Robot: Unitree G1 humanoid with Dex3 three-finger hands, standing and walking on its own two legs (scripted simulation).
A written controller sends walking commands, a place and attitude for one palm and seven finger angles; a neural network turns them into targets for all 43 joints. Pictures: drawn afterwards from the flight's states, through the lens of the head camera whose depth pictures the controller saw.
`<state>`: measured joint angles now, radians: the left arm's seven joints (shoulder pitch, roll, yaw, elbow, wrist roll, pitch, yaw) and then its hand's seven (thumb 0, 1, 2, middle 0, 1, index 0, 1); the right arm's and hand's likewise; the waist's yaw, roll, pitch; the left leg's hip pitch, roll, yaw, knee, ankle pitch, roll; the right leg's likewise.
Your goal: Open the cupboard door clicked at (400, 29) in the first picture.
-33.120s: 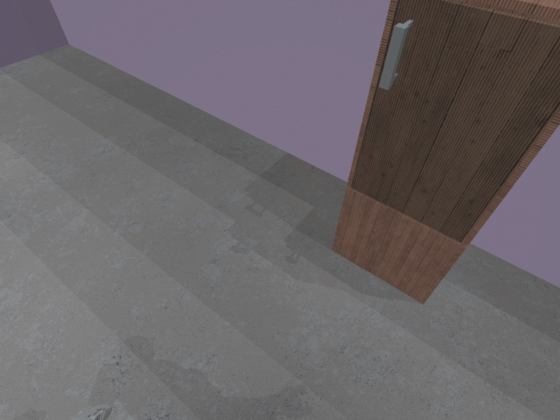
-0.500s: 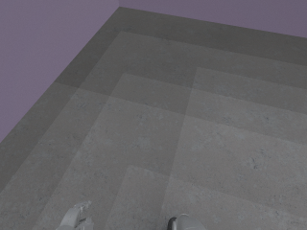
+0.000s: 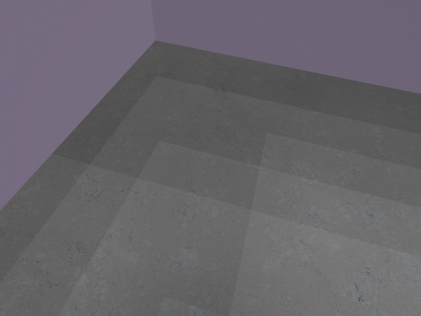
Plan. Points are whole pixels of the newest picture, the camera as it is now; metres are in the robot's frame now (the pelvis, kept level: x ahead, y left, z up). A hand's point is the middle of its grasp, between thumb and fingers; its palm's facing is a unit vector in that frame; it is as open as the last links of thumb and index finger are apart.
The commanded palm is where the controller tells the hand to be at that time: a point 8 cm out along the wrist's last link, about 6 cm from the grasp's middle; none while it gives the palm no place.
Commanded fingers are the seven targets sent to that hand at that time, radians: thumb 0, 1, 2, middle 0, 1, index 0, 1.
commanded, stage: walk to a spot facing it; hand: left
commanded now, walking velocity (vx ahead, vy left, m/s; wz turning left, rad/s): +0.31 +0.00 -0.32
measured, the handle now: out of the picture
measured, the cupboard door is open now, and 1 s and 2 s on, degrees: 46 46 46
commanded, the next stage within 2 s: turn to face it in 0.10 s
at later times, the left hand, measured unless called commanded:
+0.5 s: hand (167, 235) +0.32 +0.12 -0.16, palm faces +0.07 -0.98 -0.18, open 7.2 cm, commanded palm none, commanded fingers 0.00 0.90 0.90 -0.20 -0.30 -0.20 -0.30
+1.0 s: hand (158, 226) +0.34 +0.15 -0.15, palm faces +0.35 -0.88 -0.31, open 7.4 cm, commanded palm none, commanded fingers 0.00 0.90 0.90 -0.20 -0.30 -0.20 -0.30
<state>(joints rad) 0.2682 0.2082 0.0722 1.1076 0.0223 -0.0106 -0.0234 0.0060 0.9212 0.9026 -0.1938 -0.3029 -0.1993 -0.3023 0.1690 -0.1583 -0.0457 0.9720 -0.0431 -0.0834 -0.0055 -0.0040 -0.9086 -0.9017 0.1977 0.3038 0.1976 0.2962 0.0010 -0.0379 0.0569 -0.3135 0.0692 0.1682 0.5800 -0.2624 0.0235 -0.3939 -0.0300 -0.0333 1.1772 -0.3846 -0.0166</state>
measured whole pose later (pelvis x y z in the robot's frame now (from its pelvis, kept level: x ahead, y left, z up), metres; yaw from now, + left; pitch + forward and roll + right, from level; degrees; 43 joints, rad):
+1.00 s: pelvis +0.32 -0.09 +0.00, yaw +21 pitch +2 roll +1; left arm 0.15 0.22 0.06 0.90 0.02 0.01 0.01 0.01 0.91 0.90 -0.19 -0.30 -0.20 -0.30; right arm 0.17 -0.26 -0.09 0.93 -0.02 0.06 0.00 0.00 -0.91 -0.90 0.20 0.30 0.20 0.30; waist -0.02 0.04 0.07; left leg -0.45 0.00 -0.05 0.80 -0.44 -0.03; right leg -0.32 -0.06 -0.07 0.62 -0.34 0.01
